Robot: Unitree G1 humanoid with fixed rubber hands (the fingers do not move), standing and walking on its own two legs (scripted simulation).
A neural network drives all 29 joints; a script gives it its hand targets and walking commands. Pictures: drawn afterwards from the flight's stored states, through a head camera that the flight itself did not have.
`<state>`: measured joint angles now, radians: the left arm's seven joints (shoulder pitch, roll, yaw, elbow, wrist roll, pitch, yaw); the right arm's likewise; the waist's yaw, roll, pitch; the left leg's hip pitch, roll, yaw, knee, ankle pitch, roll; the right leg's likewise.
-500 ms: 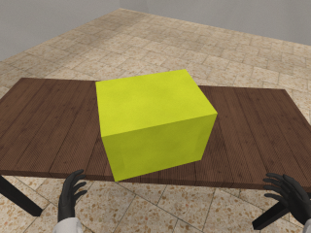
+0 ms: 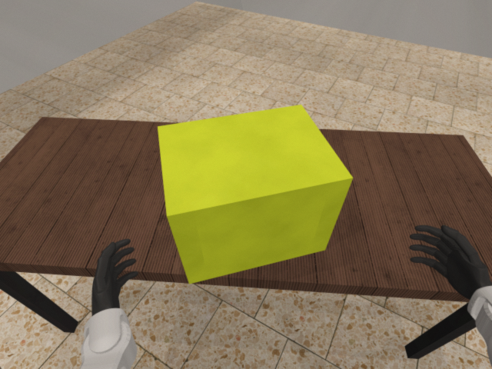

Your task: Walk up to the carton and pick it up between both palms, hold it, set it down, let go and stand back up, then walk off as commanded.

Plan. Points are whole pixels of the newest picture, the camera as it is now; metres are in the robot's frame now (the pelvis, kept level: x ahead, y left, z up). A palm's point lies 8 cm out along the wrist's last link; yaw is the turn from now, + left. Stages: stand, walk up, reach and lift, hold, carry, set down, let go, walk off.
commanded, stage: reach and lift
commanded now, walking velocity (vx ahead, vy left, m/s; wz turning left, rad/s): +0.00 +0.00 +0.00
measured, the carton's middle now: (246, 192) +0.46 +0.06 -0.01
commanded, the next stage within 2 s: none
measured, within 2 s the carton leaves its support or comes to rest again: neither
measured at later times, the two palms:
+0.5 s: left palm (98, 260) +0.23 +0.25 +0.08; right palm (443, 228) +0.34 -0.28 +0.07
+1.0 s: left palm (90, 225) +0.27 +0.26 +0.12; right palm (423, 178) +0.41 -0.25 +0.12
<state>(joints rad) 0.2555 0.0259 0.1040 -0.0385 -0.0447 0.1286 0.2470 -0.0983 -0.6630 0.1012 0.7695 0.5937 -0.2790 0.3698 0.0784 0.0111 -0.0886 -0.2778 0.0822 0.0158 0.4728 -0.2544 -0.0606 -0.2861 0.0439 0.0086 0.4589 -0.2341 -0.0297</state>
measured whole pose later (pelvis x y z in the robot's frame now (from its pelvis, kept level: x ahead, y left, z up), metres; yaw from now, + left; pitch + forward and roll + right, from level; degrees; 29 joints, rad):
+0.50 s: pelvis +0.00 +0.00 +0.01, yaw -1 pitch +5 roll -1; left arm 0.05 0.08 0.17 -0.09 -0.10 0.31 0.21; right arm -0.28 -0.69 0.11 0.67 0.58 -0.09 0.32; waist 0.12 0.03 -0.07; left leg -0.27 0.09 0.03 0.38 -0.20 -0.06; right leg -0.28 0.06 0.03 0.35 -0.16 -0.03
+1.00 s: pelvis -0.02 -0.01 +0.01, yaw +0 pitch +9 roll -1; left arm -0.25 0.15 0.23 -0.04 -0.20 0.54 0.18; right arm -0.59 -0.72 0.10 0.67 0.53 0.15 0.27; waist 0.17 0.05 -0.08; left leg -0.36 0.09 0.00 0.33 -0.13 -0.07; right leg -0.35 0.06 0.01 0.30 -0.11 -0.04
